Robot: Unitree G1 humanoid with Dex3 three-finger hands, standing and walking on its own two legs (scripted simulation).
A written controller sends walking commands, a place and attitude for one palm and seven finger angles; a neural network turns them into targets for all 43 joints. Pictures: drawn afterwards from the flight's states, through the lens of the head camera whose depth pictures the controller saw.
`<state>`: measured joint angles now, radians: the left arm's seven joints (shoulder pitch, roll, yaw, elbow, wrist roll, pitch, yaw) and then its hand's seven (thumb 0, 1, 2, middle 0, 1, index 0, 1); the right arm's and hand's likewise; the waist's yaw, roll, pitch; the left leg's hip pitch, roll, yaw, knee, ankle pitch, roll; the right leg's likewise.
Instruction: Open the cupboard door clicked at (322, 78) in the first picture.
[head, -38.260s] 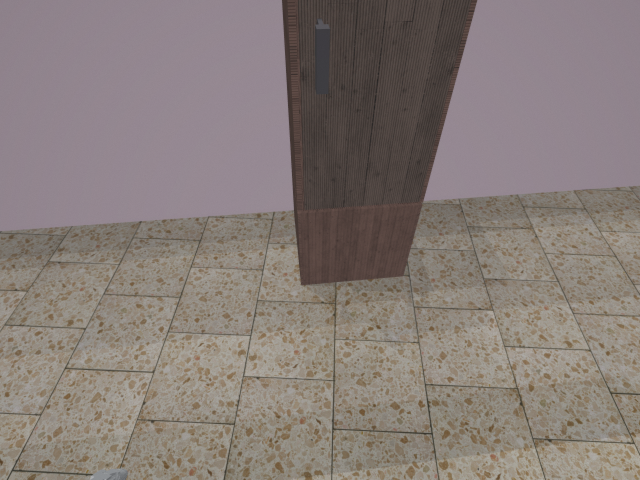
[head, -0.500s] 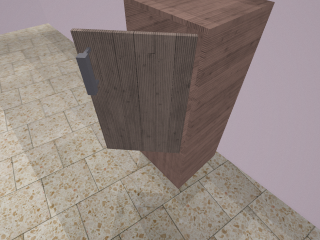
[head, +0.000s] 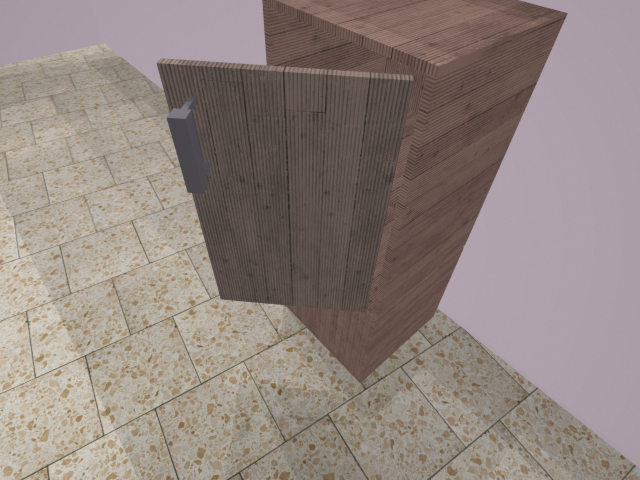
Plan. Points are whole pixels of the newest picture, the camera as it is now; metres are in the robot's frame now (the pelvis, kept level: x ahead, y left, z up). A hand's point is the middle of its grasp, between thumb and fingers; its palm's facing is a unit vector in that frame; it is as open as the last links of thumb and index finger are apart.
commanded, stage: look again from close up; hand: left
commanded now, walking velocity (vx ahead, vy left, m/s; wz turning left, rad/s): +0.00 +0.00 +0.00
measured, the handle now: (194, 145) +0.56 +0.24 +0.13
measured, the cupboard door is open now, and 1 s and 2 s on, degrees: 44 44 44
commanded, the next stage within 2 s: raise the hand with hooked fingers in 0.08 s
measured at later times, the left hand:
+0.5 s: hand (210, 388) +0.22 +0.15 +0.02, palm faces +0.02 -1.00 +0.06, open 8.0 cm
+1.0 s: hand (162, 378) +0.22 +0.20 +0.03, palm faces -0.01 -1.00 -0.06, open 11.0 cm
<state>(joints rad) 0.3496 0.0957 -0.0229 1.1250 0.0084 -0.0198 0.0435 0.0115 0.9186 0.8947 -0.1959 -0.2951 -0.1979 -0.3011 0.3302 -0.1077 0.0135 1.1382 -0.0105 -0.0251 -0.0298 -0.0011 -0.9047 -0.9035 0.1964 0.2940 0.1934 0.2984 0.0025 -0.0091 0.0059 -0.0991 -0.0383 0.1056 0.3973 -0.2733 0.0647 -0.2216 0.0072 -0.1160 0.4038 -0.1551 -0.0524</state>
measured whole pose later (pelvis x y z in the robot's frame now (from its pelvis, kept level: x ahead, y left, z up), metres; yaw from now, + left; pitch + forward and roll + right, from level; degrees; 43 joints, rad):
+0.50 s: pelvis +0.00 +0.01 -0.04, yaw +1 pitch +6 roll +0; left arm 0.37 0.12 0.01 0.04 -0.19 -0.38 -0.11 0.03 0.76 0.82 -0.20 -0.41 -0.20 -0.42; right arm 0.23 -0.29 -0.04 0.63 0.01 -0.31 0.01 0.02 -0.91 -0.90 0.20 0.29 0.19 0.30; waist -0.04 -0.01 -0.12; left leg -0.45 -0.05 0.10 0.79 -0.46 0.07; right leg -0.57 -0.02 -0.10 0.80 -0.34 -0.04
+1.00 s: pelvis +0.02 -0.01 -0.04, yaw +4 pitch +9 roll -2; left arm 0.37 0.29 0.22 -0.06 -0.32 -0.22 -0.35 0.01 0.14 0.57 -0.25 -0.78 -0.26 -0.79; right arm 0.25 -0.20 0.07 0.57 0.04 -0.21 -0.03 0.01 -0.90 -0.90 0.20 0.30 0.20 0.30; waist 0.00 0.05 -0.09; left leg -0.50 -0.01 0.03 0.85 -0.50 0.05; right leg -0.58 0.01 -0.16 0.79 -0.36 -0.07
